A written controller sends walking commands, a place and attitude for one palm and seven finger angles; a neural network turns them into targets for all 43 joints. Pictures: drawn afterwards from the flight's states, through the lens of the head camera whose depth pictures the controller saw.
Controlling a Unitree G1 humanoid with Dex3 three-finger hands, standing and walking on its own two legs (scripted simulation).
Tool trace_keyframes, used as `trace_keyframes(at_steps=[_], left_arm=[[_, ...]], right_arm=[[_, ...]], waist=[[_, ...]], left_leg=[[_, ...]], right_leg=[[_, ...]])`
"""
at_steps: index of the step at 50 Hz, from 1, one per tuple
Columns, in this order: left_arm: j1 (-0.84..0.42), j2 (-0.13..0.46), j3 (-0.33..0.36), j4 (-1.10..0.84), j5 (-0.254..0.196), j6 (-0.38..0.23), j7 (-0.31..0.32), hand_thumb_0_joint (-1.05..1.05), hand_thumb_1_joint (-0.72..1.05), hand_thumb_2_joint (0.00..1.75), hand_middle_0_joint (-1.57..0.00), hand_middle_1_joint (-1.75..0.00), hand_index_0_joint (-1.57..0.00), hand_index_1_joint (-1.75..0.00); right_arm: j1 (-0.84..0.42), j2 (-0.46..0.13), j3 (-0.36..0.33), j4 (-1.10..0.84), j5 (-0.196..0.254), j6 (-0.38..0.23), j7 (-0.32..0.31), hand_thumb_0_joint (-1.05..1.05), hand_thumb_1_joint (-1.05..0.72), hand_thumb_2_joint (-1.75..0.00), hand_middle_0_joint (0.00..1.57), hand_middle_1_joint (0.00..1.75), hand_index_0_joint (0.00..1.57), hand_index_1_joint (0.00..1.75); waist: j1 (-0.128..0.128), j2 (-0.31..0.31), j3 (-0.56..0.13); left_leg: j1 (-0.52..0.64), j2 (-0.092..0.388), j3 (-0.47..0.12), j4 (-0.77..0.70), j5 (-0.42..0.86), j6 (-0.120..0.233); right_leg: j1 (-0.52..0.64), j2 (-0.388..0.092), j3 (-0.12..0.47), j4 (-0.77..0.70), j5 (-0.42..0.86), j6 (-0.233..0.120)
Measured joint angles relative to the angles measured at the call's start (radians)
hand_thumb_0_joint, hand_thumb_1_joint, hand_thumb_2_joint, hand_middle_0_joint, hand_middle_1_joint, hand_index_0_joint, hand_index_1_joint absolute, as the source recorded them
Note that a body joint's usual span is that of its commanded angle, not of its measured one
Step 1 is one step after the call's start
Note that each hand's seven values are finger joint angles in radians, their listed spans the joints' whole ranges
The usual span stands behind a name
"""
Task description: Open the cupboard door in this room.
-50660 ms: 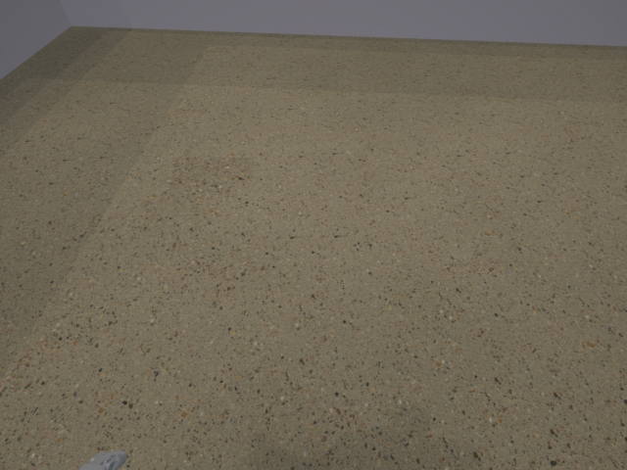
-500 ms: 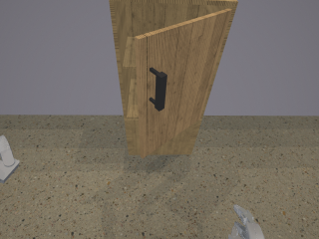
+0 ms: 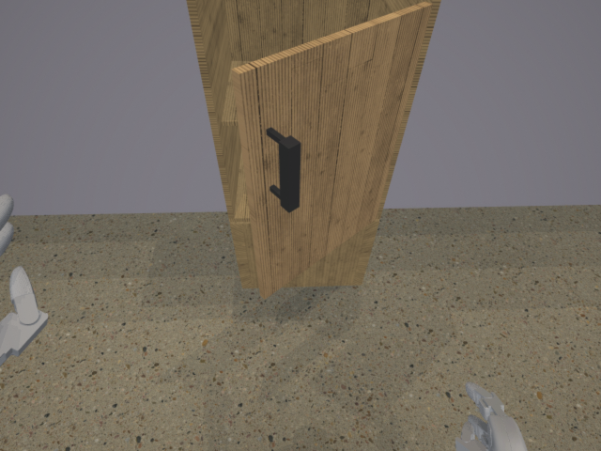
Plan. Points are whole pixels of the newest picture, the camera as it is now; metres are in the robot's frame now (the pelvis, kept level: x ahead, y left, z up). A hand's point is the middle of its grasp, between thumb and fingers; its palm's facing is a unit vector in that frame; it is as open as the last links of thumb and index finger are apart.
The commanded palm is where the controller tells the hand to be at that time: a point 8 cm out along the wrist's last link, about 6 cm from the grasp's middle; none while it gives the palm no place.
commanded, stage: stop stepping back and stand still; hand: left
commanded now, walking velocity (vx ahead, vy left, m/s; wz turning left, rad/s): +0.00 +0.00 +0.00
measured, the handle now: (281, 170) +0.52 +0.07 +0.08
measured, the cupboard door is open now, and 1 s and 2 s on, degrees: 38 38 38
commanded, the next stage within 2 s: let the arm hang, fingers relaxed in 0.06 s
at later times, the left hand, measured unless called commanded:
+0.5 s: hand out of the picture +0.01 +0.19 -0.18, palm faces +0.10 -0.98 -0.18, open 6.9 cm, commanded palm none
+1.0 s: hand out of the picture -0.05 +0.18 -0.17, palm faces +0.10 -0.98 -0.16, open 7.3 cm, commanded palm none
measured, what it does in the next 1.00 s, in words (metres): stands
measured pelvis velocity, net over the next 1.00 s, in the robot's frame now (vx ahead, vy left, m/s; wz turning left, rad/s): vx -0.02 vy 0.03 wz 0.03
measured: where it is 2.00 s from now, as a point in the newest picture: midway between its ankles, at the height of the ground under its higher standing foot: outside the picture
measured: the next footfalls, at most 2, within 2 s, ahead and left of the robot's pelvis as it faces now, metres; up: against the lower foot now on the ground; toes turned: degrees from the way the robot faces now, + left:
none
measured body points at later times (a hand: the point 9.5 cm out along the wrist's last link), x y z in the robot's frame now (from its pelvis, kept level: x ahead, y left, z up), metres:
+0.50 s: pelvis -0.02 +0.01 +0.00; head +0.00 +0.03 +0.45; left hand +0.01 +0.24 -0.16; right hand +0.04 -0.22 -0.15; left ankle +0.02 +0.13 -0.74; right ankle -0.01 -0.07 -0.74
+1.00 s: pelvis -0.02 +0.03 +0.00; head -0.02 +0.02 +0.45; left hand -0.06 +0.23 -0.16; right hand -0.04 -0.16 -0.17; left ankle +0.02 +0.13 -0.74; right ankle -0.01 -0.07 -0.74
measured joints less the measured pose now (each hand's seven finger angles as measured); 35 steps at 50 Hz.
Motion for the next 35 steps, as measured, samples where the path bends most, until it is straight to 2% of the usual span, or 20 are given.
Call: trace_keyframes(at_steps=[8,9,10,12,15,18,21,22,23,26,30,35], left_arm=[[0.039,0.028,0.005,-0.002,-0.012,0.004,-0.009,0.01,0.89,0.89,-0.21,-0.3,-0.21,-0.3],[0.013,0.034,-0.02,0.051,0.007,-0.008,-0.024,0.01,0.89,0.89,-0.21,-0.3,-0.21,-0.3],[-0.038,0.038,-0.066,0.145,0.024,0.003,-0.051,0.01,0.89,0.89,-0.21,-0.3,-0.21,-0.3],[-0.151,0.015,-0.167,0.39,0.046,0.074,-0.103,0.0,0.9,0.89,-0.2,-0.3,-0.21,-0.3],[-0.273,-0.056,-0.279,0.779,0.063,0.182,-0.143,0.0,0.9,0.89,-0.2,-0.3,-0.2,-0.3],[-0.313,-0.133,-0.347,1.075,0.064,0.24,-0.151,0.0,0.91,0.89,-0.19,-0.3,-0.2,-0.3],[-0.303,-0.208,-0.397,1.284,0.057,0.263,-0.151,0.01,0.91,0.89,-0.19,-0.3,-0.2,-0.3],[-0.294,-0.231,-0.403,1.338,0.052,0.263,-0.147,0.01,0.92,0.89,-0.19,-0.3,-0.2,-0.3],[-0.29,-0.237,-0.38,1.377,0.044,0.256,-0.125,0.0,0.96,0.89,-0.2,-0.3,-0.2,-0.3],[-0.268,-0.218,-0.374,1.469,0.043,0.241,-0.128,-0.02,1.02,0.89,-0.2,-0.3,-0.21,-0.3],[-0.223,-0.217,-0.381,1.56,0.042,0.233,-0.137,-0.01,1.0,0.89,-0.2,-0.3,-0.2,-0.3],[-0.175,-0.235,-0.385,1.63,0.041,0.229,-0.135,0.0,0.95,0.89,-0.2,-0.3,-0.2,-0.3]], right_arm=[[-0.021,0.024,0.019,-0.035,0.003,-0.005,0.01,0.02,-0.91,-0.9,0.19,0.3,0.2,0.3],[-0.023,0.018,0.017,-0.013,0.003,-0.024,0.027,0.02,-0.91,-0.9,0.19,0.3,0.2,0.3],[-0.029,0.001,0.014,0.019,0.002,-0.028,0.047,0.01,-0.91,-0.9,0.19,0.3,0.2,0.3],[-0.053,-0.034,0.016,0.089,-0.01,0.003,0.068,0.01,-0.91,-0.9,0.2,0.3,0.2,0.3],[-0.084,-0.05,0.025,0.177,-0.024,0.058,0.074,0.01,-0.91,-0.9,0.2,0.3,0.2,0.3],[-0.077,-0.022,0.034,0.236,-0.033,0.095,0.071,0.01,-0.91,-0.9,0.2,0.3,0.2,0.3],[-0.045,0.016,0.047,0.297,-0.038,0.118,0.066,0.01,-0.91,-0.9,0.2,0.3,0.2,0.3],[-0.032,0.028,0.051,0.32,-0.037,0.122,0.063,0.01,-0.91,-0.9,0.2,0.3,0.2,0.3],[-0.016,0.041,0.053,0.342,-0.036,0.126,0.06,0.01,-0.91,-0.9,0.2,0.3,0.2,0.3],[0.03,0.07,0.055,0.409,-0.036,0.138,0.051,0.01,-0.91,-0.9,0.2,0.3,0.2,0.3],[0.076,0.086,0.047,0.468,-0.034,0.148,0.043,0.01,-0.91,-0.9,0.19,0.3,0.2,0.3],[0.114,0.098,0.041,0.501,-0.032,0.144,0.036,0.01,-0.91,-0.9,0.19,0.3,0.19,0.3]], waist=[[-0.007,0.022,-0.008],[-0.006,0.031,-0.021],[0.003,0.046,-0.035],[0.013,0.08,-0.061],[0.008,0.098,-0.067],[-0.011,0.063,-0.046],[-0.02,0.013,-0.017],[-0.019,0.001,-0.009],[-0.015,-0.01,-0.002],[0.001,-0.023,0.011],[0.008,-0.004,0.016],[0.004,0.023,0.013]], left_leg=[[-0.016,0.003,0.007,-0.016,0.011,0.007],[-0.038,-0.002,0.0,-0.001,0.013,0.01],[-0.059,-0.008,-0.005,0.016,0.01,0.013],[-0.096,-0.024,-0.014,0.05,-0.006,0.023],[-0.117,-0.043,-0.016,0.08,-0.012,0.033],[-0.102,-0.054,-0.016,0.078,-0.008,0.033],[-0.069,-0.053,-0.017,0.052,0.004,0.031],[-0.06,-0.051,-0.019,0.04,0.01,0.03],[-0.054,-0.047,-0.025,0.03,0.016,0.029],[-0.04,-0.039,-0.038,0.0,0.036,0.024],[-0.031,-0.037,-0.042,-0.023,0.051,0.028],[-0.024,-0.043,-0.032,-0.042,0.06,0.037]], right_leg=[[-0.007,0.004,0.008,-0.041,0.026,0.005],[-0.023,-0.001,0.001,-0.031,0.025,0.008],[-0.045,-0.008,-0.006,-0.007,0.016,0.009],[-0.088,-0.025,-0.016,0.05,-0.011,0.014],[-0.116,-0.046,-0.021,0.106,-0.037,0.019],[-0.109,-0.058,-0.021,0.124,-0.047,0.019],[-0.078,-0.056,-0.022,0.102,-0.037,0.02],[-0.066,-0.053,-0.024,0.085,-0.028,0.02],[-0.054,-0.048,-0.029,0.065,-0.017,0.018],[-0.023,-0.036,-0.042,0.006,0.014,0.014],[-0.005,-0.032,-0.045,-0.039,0.041,0.017],[-0.003,-0.039,-0.035,-0.051,0.05,0.025]])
